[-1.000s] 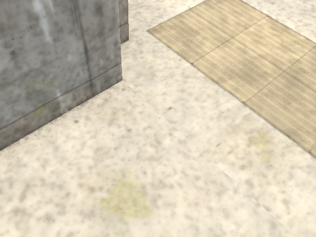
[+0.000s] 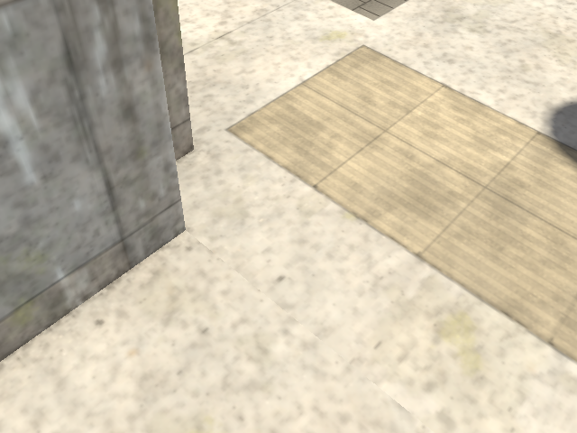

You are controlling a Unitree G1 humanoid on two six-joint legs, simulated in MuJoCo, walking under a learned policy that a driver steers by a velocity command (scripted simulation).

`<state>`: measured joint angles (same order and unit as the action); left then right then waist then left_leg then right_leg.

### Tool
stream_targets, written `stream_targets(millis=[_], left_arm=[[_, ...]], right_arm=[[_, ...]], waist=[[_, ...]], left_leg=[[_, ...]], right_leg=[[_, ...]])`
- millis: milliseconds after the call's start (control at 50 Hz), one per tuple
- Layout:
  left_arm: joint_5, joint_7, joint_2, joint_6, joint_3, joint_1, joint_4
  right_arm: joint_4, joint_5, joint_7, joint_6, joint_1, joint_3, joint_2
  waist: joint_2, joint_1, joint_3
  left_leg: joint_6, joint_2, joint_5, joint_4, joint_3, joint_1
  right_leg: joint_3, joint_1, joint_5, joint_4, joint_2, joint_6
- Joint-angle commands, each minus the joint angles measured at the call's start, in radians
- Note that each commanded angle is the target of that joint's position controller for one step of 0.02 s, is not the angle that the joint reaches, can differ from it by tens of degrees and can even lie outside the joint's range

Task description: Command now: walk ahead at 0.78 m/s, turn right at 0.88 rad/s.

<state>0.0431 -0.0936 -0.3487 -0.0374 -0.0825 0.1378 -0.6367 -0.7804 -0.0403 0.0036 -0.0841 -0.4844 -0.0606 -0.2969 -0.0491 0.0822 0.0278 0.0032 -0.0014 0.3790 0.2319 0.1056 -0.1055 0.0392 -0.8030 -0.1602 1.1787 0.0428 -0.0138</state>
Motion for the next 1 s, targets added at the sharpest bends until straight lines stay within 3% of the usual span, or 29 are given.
stream_targets(millis=[20, 60, 100, 120, 140, 160, 180, 200, 220, 240, 260, 280, 320, 420, 500, 560, 620, 640, 660, 680, 700, 720, 760, 780, 820, 840, 860, 900, 1000], left_arm=[[0.002, -0.026, -0.024, 0.018, 0.016, -0.241, 0.132], [0.005, -0.033, 0.012, 0.024, 0.038, -0.299, 0.155], [0.011, -0.019, 0.045, 0.030, 0.054, -0.262, 0.148], [-0.103, 0.003, 0.012, 0.073, 0.027, -0.172, 0.165], [-0.107, 0.013, -0.070, 0.085, -0.002, -0.001, 0.126], [-0.090, 0.036, -0.126, 0.082, -0.033, 0.182, 0.070], [-0.077, 0.066, -0.182, 0.064, -0.036, 0.264, 0.015], [-0.031, 0.086, -0.237, 0.070, -0.028, 0.238, 0.069], [-0.026, 0.084, -0.174, 0.068, -0.023, 0.261, 0.067], [-0.028, 0.075, -0.155, 0.077, -0.016, 0.203, 0.030], [-0.054, 0.072, -0.118, 0.091, -0.009, 0.126, 0.033], [-0.061, 0.072, -0.087, 0.098, 0.002, 0.059, 0.038], [-0.049, 0.066, -0.066, 0.113, 0.009, 0.026, 0.026], [-0.041, 0.079, -0.036, 0.116, 0.021, 0.008, -0.039], [-0.044, 0.102, -0.044, 0.087, 0.022, 0.041, -0.079], [-0.041, 0.107, -0.058, 0.070, 0.021, 0.066, -0.114], [-0.045, 0.100, -0.055, 0.063, 0.023, 0.054, -0.139], [-0.052, 0.100, -0.044, 0.062, 0.028, 0.056, -0.148], [-0.032, 0.098, -0.045, 0.074, 0.029, 0.121, -0.149], [-0.020, 0.097, -0.024, 0.086, 0.033, 0.245, -0.173], [-0.032, 0.099, -0.026, 0.084, 0.036, 0.224, -0.197], [-0.048, 0.099, -0.015, 0.066, 0.038, 0.169, -0.180], [-0.050, 0.107, -0.007, 0.015, 0.036, 0.115, -0.170], [-0.049, 0.111, 0.000, -0.004, 0.035, 0.130, -0.179], [-0.038, 0.116, 0.015, -0.016, 0.035, 0.181, -0.220], [-0.025, 0.115, -0.015, -0.019, 0.030, 0.171, -0.223], [-0.031, 0.116, -0.050, -0.020, 0.023, 0.158, -0.225], [-0.031, 0.118, 0.004, 0.004, 0.040, 0.096, -0.218], [-0.042, 0.117, -0.014, 0.050, 0.034, 0.131, -0.262]], right_arm=[[0.024, -0.001, 0.003, -0.022, -0.003, -0.011, -0.099], [-0.011, -0.001, 0.011, -0.019, -0.035, -0.006, -0.097], [-0.044, 0.006, 0.022, -0.014, -0.043, -0.002, -0.123], [-0.020, 0.068, 0.040, 0.002, -0.008, -0.034, -0.253], [-0.017, 0.074, 0.047, 0.009, 0.030, -0.041, -0.282], [-0.002, 0.073, 0.044, 0.003, 0.067, -0.033, -0.256], [0.037, 0.021, 0.032, -0.015, 0.020, 0.002, -0.127], [0.056, 0.017, 0.010, -0.041, -0.112, 0.033, -0.076], [0.026, 0.040, 0.007, -0.048, -0.011, -0.002, -0.201], [0.073, 0.082, 0.011, -0.044, 0.062, 0.003, -0.171], [0.075, 0.073, 0.027, -0.037, 0.103, 0.006, -0.149], [0.065, 0.069, 0.034, -0.018, 0.089, 0.002, -0.141], [0.044, 0.056, 0.037, 0.013, 0.050, -0.003, -0.125], [0.071, 0.030, 0.042, 0.033, 0.121, -0.003, -0.077], [0.112, 0.032, 0.016, 0.019, 0.272, 0.014, -0.041], [0.130, 0.037, 0.001, 0.016, 0.316, 0.012, -0.063], [0.135, 0.019, -0.007, 0.014, 0.296, 0.002, -0.094], [0.126, 0.013, -0.006, 0.011, 0.259, -0.002, -0.103], [0.130, 0.004, 0.003, 0.007, 0.250, -0.014, -0.164], [0.130, -0.002, 0.009, 0.016, 0.242, -0.013, -0.165], [0.126, -0.001, 0.011, 0.033, 0.208, 0.006, -0.072], [0.111, 0.018, 0.011, 0.041, 0.213, 0.021, -0.026], [0.113, 0.024, 0.006, 0.052, 0.289, 0.027, -0.031], [0.119, 0.022, 0.006, 0.055, 0.344, 0.015, -0.066], [0.125, 0.034, 0.010, 0.067, 0.412, 0.008, -0.074], [0.109, 0.034, 0.010, 0.068, 0.366, 0.008, -0.069], [0.109, 0.026, 0.010, 0.067, 0.342, 0.009, -0.063], [0.106, 0.017, 0.011, 0.056, 0.375, 0.016, -0.032], [0.068, 0.033, 0.024, 0.047, 0.343, 0.006, -0.038]], waist=[[0.143, 0.022, -0.228], [0.134, 0.030, -0.258], [0.164, -0.012, -0.201], [0.258, -0.094, -0.099], [0.234, -0.200, 0.029], [0.195, -0.293, 0.101], [-0.027, -0.227, 0.185], [-0.184, -0.137, 0.477], [0.025, -0.231, 0.538], [0.041, -0.178, 0.348], [0.129, -0.134, 0.182], [0.118, -0.089, 0.105], [0.074, -0.040, 0.040], [-0.022, -0.026, 0.032], [-0.017, -0.088, 0.033], [-0.021, -0.107, 0.027], [-0.018, -0.080, 0.023], [0.009, -0.052, 0.033], [0.081, -0.084, 0.083], [0.179, -0.135, 0.187], [0.186, -0.075, 0.252], [0.228, -0.072, 0.235], [0.188, -0.086, 0.130], [0.176, -0.113, 0.090], [0.175, -0.152, 0.047], [0.142, -0.124, 0.029], [0.064, -0.085, -0.017], [0.039, -0.075, -0.051], [0.036, -0.082, 0.024]], left_leg=[[0.068, 0.219, -0.211, -0.158, -0.047, 0.086], [0.060, 0.224, -0.459, -0.143, 0.021, 0.066], [0.048, 0.228, -1.172, -0.007, 0.095, 0.077], [0.051, 0.267, -1.522, 0.161, 0.058, 0.060], [0.047, 0.278, -1.549, 0.335, 0.047, 0.081], [0.026, 0.240, -1.419, 0.539, 0.064, 0.210], [-0.009, 0.115, -0.223, 0.879, 0.025, 0.561], [-0.032, 0.009, 0.289, 1.225, -0.154, 0.742], [-0.044, 0.032, 0.244, 1.277, -0.267, 0.684], [-0.049, 0.059, 0.149, 1.231, -0.222, 0.767], [-0.058, 0.103, 0.076, 1.153, -0.188, 0.770], [-0.067, 0.125, 0.030, 1.118, -0.178, 0.734], [-0.066, 0.136, -0.022, 1.060, -0.172, 0.615], [-0.084, 0.098, -0.223, 0.813, -0.125, 0.616], [-0.070, 0.083, -0.412, 0.522, -0.126, 0.597], [-0.052, 0.076, -0.394, 0.427, -0.148, 0.589], [-0.005, 0.049, -0.311, 0.319, -0.143, 0.523], [0.021, 0.047, -0.477, 0.207, -0.143, 0.427], [0.061, 0.114, -0.931, 0.232, -0.210, 0.267], [0.184, 0.233, -1.159, 0.306, -0.327, 0.059], [0.262, 0.290, -1.140, 0.296, -0.387, 0.024], [0.283, 0.319, -1.000, 0.252, -0.440, 0.052], [0.248, 0.314, -0.647, 0.156, -0.467, 0.213], [0.210, 0.283, -0.498, 0.128, -0.435, 0.301], [0.117, 0.173, -0.218, 0.122, -0.316, 0.428], [0.069, 0.128, -0.085, 0.132, -0.264, 0.464], [0.031, 0.075, 0.015, 0.144, -0.202, 0.432], [0.005, 0.051, -0.116, 0.204, -0.174, 0.307], [0.041, 0.052, -0.491, 0.286, -0.164, 0.241]], right_leg=[[-0.083, -0.141, 0.044, -0.114, 0.015, -0.022], [-0.160, -0.071, 0.010, -0.264, 0.004, -0.059], [-0.258, 0.183, -0.056, -0.408, -0.094, -0.112], [-0.205, 0.329, -0.033, -0.413, -0.125, -0.108], [-0.160, 0.547, 0.035, -0.503, -0.140, -0.136], [-0.103, 0.828, 0.233, -0.659, -0.128, -0.169], [0.149, 1.217, 0.488, -0.579, 0.062, -0.195], [0.655, 1.434, 0.820, -0.587, 0.372, -0.383], [0.563, 1.326, 0.949, -0.641, 0.348, -0.407], [0.438, 1.162, 0.806, -0.712, 0.310, -0.383], [0.349, 0.957, 0.688, -0.762, 0.246, -0.325], [0.285, 0.812, 0.639, -0.809, 0.215, -0.306], [0.169, 0.618, 0.703, -0.882, 0.165, -0.267], [0.008, 0.547, 0.816, -0.903, 0.071, -0.207], [-0.005, 0.623, 0.710, -0.888, 0.061, -0.155], [0.050, 0.699, 0.669, -0.856, 0.114, -0.171], [0.096, 0.730, 0.648, -0.746, 0.127, -0.170], [0.088, 0.712, 0.600, -0.683, 0.094, -0.137], [0.071, 0.652, 0.485, -0.614, 0.020, -0.088], [0.072, 0.520, 0.213, -0.529, -0.027, -0.016], [0.059, 0.499, -0.045, -0.440, -0.059, 0.025], [0.048, 0.461, -0.313, -0.405, -0.068, 0.040], [0.050, 0.465, -0.475, -0.402, -0.046, 0.048], [0.044, 0.509, -0.398, -0.476, -0.029, 0.046], [0.008, 0.650, -0.101, -0.730, -0.040, 0.027], [0.029, 0.661, -0.062, -0.736, -0.024, 0.010], [0.061, 0.549, -0.213, -0.749, -0.003, -0.030], [0.078, 0.425, -0.304, -0.802, 0.011, -0.055], [0.052, 0.533, 0.068, -0.749, 0.004, -0.024]])
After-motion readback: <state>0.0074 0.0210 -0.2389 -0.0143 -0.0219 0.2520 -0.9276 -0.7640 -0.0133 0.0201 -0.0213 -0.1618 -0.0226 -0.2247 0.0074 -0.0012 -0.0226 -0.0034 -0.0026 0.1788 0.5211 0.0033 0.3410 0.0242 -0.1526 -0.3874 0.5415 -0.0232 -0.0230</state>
